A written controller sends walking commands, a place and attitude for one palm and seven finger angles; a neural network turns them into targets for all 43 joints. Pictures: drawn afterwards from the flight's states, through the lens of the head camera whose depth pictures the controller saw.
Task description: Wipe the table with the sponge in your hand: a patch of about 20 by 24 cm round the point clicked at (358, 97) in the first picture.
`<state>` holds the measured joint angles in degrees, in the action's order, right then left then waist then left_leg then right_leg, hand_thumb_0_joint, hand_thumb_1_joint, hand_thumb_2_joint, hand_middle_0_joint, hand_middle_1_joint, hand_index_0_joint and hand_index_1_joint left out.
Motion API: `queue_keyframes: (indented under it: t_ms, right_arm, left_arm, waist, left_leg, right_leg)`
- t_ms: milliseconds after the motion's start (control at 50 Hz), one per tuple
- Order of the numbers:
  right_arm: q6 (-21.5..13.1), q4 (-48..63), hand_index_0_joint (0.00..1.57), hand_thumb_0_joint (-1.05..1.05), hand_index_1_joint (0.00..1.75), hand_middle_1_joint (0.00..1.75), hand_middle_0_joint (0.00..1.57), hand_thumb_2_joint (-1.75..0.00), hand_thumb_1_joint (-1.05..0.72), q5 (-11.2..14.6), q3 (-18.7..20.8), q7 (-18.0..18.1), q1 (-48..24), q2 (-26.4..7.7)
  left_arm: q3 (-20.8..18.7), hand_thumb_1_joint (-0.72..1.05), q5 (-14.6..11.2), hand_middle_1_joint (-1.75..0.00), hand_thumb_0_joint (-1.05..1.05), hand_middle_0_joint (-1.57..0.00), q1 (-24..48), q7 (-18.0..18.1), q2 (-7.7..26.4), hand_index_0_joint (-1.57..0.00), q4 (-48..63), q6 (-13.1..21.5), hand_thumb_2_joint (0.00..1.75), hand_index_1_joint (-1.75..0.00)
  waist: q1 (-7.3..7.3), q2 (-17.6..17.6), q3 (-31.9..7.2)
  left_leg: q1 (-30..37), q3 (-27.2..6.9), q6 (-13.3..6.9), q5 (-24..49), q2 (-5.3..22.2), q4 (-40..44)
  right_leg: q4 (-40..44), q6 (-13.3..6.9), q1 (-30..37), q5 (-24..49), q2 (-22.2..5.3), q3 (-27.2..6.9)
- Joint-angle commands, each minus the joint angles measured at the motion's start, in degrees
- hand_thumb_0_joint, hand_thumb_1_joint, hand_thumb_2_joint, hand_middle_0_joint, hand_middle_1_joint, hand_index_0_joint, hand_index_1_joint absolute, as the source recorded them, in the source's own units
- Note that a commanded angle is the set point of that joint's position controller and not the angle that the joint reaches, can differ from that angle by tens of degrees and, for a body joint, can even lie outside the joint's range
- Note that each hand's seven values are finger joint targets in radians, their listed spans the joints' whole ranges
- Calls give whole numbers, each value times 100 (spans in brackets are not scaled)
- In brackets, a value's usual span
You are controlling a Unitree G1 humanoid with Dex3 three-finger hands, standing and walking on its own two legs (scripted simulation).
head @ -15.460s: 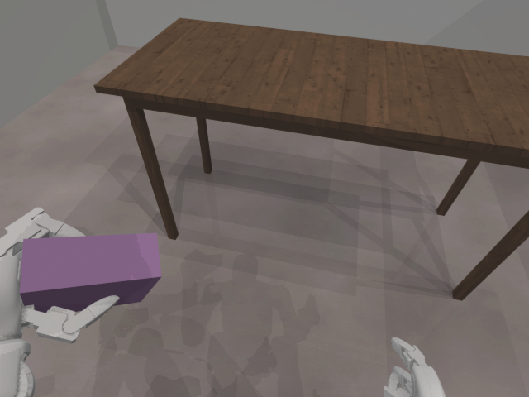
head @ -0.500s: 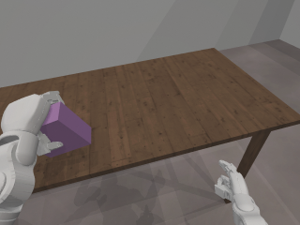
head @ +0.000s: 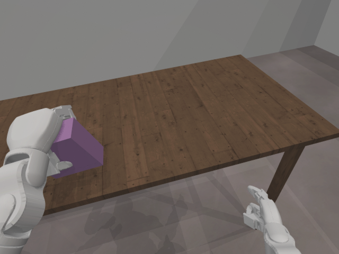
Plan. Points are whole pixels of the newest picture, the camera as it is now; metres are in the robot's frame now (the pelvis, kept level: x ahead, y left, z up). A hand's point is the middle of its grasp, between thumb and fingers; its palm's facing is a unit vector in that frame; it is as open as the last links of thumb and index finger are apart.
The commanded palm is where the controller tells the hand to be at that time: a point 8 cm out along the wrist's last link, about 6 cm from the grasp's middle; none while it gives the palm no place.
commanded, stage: turn the palm down, sponge in hand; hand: left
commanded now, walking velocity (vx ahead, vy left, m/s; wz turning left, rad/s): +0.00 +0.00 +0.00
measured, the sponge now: (69, 154) +0.25 +0.28 +0.14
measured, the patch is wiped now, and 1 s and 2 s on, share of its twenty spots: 0.00 0.00 0.00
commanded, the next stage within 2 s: move the sponge above the wiping area in 0.14 s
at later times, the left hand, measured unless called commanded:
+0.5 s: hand (59, 145) +0.24 +0.29 +0.18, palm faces +0.17 -0.08 -0.98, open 9.5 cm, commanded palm +0.20 +0.28 +0.26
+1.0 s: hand (55, 151) +0.24 +0.30 +0.16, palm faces +0.12 -0.06 -0.99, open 9.5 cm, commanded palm +0.20 +0.29 +0.24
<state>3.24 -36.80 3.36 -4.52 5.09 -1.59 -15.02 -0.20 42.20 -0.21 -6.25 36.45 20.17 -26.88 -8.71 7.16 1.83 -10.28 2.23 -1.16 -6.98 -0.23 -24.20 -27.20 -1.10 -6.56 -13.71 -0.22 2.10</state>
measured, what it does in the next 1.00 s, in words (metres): stands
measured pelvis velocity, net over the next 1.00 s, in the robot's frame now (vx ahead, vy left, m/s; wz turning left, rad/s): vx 0.01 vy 0.00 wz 0.00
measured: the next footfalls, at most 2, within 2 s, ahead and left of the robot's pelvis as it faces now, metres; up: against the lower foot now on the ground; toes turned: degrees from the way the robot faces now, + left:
none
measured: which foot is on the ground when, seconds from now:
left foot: down 0.00-1.00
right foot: down 0.00-1.00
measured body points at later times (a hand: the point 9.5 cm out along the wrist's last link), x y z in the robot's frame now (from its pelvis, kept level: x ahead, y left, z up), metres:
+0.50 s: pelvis +0.01 -0.01 +0.00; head -0.02 -0.06 +0.45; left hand +0.23 +0.29 +0.23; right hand +0.28 -0.19 -0.06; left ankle +0.08 +0.11 -0.74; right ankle +0.02 -0.11 -0.74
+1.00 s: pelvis +0.01 +0.00 +0.00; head -0.01 -0.05 +0.45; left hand +0.22 +0.30 +0.22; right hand +0.28 -0.19 -0.07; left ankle +0.08 +0.11 -0.74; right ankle +0.02 -0.11 -0.74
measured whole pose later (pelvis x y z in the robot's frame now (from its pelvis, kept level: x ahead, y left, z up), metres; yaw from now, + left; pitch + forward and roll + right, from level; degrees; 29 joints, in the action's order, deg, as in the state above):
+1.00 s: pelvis +0.01 +0.00 +0.00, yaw +0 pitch -6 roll +0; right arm 1.7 -37.0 2.8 -3.3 4.2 0.8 -15.4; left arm -1.9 44.3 -4.5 -7.3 37.4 15.9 -22.8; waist -8.5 7.0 1.1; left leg -10.4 1.6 -0.8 -8.6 0.2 -25.3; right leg -26.6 -1.4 -5.8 -14.6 0.4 2.4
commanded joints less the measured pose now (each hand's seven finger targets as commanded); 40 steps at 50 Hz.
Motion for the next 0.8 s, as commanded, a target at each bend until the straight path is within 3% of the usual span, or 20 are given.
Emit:
queue_keyframes:
  t_ms: [0,20,40,100,120,140,180,220,280,320,340,400,420,500,520,580,620,680,720,780]
  right_arm:
    - [-372,1106,20,0,30,30,20,-90,-90,-57,195,16,-1520,-492]
    - [-423,1149,20,0,30,30,20,-90,-90,-25,142,4,-1703,-442]
    - [-430,1151,20,0,30,30,20,-90,-90,-30,171,-1,-1565,-446]
    - [-405,1111,20,0,30,30,20,-90,-90,-58,211,-2,-1472,-483]
    - [-445,1158,20,0,30,30,20,-90,-90,-31,166,-7,-1642,-453]
    - [-443,1160,20,0,30,30,20,-90,-90,-32,181,-10,-1523,-456]
    - [-411,1111,20,0,30,30,20,-90,-90,-37,210,-25,-1437,-488]
    - [-449,1173,20,0,30,30,20,-90,-90,-14,162,-18,-1651,-443]
    - [-422,1108,20,0,30,30,20,-90,-90,-35,224,-4,-1354,-517]
    - [-446,1151,20,0,30,30,20,-90,-90,-5,177,-18,-1586,-484]
    - [-462,1185,20,0,30,30,20,-90,-90,-18,189,-14,-1481,-472]
    - [-439,1102,20,0,30,30,20,-90,-90,-47,228,-6,-1328,-531]
    - [-479,1137,20,0,30,30,20,-90,-90,-26,189,0,-1526,-507]
    - [-470,1099,20,0,30,30,20,-90,-90,-60,239,-3,-1319,-527]
    - [-515,1111,20,0,30,30,20,-90,-90,-36,207,0,-1496,-504]
    - [-497,1044,20,0,30,30,20,-90,-90,-64,257,-2,-1270,-534]
    - [-547,1100,20,0,30,30,20,-90,-90,-48,212,-8,-1501,-495]
    - [-501,1017,20,0,30,30,20,-90,-90,-78,272,-22,-1202,-543]
    - [-544,1102,20,0,30,30,20,-90,-90,-59,233,-42,-1444,-511]
    - [-511,1038,20,0,30,30,20,-90,-90,-101,289,-62,-1144,-524]
  left_arm:
    - [-1091,10,234,-160,0,-120,1675,281,1523,-120,1038,158,130,-160]
    - [-1190,10,267,-160,0,-120,1724,291,1594,-120,1091,118,130,-160]
    - [-1063,10,242,-160,0,-120,1731,304,1447,-120,1101,152,130,-160]
    - [-1102,10,238,-160,0,-120,1641,300,1496,-120,1052,186,130,-160]
    - [-1255,10,233,-160,0,-120,1595,305,1598,-120,1028,132,130,-160]
    - [-1085,10,197,-160,0,-120,1576,300,1408,-120,964,149,130,-160]
    - [-1080,10,215,-160,0,-120,1502,275,1427,-120,968,187,130,-160]
    - [-1173,10,211,-160,0,-120,1590,266,1508,-120,1011,140,130,-160]
    - [-1069,10,229,-160,0,-120,1479,241,1451,-120,714,172,130,-160]
    - [-1206,10,285,-160,0,-120,1525,231,1606,-120,880,147,130,-160]
    - [-975,10,259,-160,0,-120,1631,223,1384,-120,920,178,130,-160]
    - [-1099,10,318,-160,0,-120,1465,184,1574,-120,623,205,130,-160]
    - [-1233,10,356,-160,0,-120,1541,178,1704,-120,669,173,130,-160]
    - [-1103,10,392,-160,0,-120,1574,138,1664,-120,632,274,130,-160]
    - [-1271,10,423,-160,0,-120,1587,145,1811,-120,586,246,130,-160]
    - [-1080,10,454,-160,0,-120,1604,110,1666,-120,424,322,130,-160]
    - [-1188,10,467,-160,0,-120,1614,93,1767,-120,590,319,130,-160]
    - [-1110,10,467,-160,0,-120,1383,58,1666,-120,284,349,130,-160]
    - [-1377,10,457,-160,0,-120,1412,68,1882,-120,582,385,130,-160]
    - [-1281,10,404,-160,0,-120,1104,86,1706,-120,520,460,130,-160]
  waist:
    - [-9,-101,-1081]
    - [-54,-62,-1015]
    - [-8,-171,-1133]
    - [-26,-72,-1132]
    - [-78,-129,-1067]
    - [-12,-330,-1050]
    - [2,-177,-1061]
    - [-48,-216,-983]
    - [16,-353,-987]
    - [-41,-153,-1039]
    - [18,-194,-1081]
    - [16,-321,-999]
    - [-25,-290,-1012]
    - [14,-144,-1118]
    - [-21,-183,-1052]
    - [35,-223,-1052]
    - [-21,-80,-1145]
    - [39,-312,-1069]
    - [-51,-201,-1188]
    - [13,-241,-1170]
  left_leg:
    - [488,-456,0,-248,-43,458]
    - [439,-487,14,-343,-62,486]
    - [448,-430,4,-254,-44,431]
    - [525,-441,-5,-116,-40,429]
    - [458,-465,15,-219,-57,450]
    - [418,-405,6,-179,-36,380]
    - [491,-404,-8,-102,-38,399]
    - [465,-434,4,-193,-58,407]
    - [450,-379,-18,-122,-52,359]
    - [454,-410,-5,-110,-88,356]
    - [465,-349,-16,-43,-60,303]
    - [465,-374,-34,38,-79,291]
    - [473,-394,-24,10,-90,278]
    - [538,-368,-48,162,-104,224]
    - [509,-403,-31,123,-120,217]
    - [533,-373,-62,200,-115,211]
    - [585,-414,-47,222,-127,203]
    - [518,-363,-70,330,-105,176]
    - [563,-411,-53,403,-116,153]
    - [576,-349,-66,508,-66,132]
  right_leg:
    - [689,-286,-217,-309,39,-483]
    - [704,-351,-233,-422,128,-645]
    - [658,-300,-191,-341,64,-482]
    - [675,-295,-193,-188,40,-460]
    - [709,-349,-197,-322,117,-637]
    - [702,-293,-226,-302,45,-508]
    - [722,-282,-237,-195,51,-480]
    - [753,-332,-286,-315,106,-639]
    - [765,-260,-285,-229,39,-494]
    - [757,-338,-255,-264,104,-664]
    - [721,-287,-252,-176,23,-504]
    - [766,-263,-270,-89,19,-509]
    - [786,-334,-276,-173,83,-718]
    - [756,-276,-220,14,-5,-562]
    - [764,-349,-243,-93,81,-746]
    - [768,-273,-244,55,28,-546]
    - [757,-353,-198,45,73,-738]
    - [748,-265,-187,274,11,-551]
    - [700,-348,-101,330,71,-723]
    - [677,-266,-125,526,7,-498]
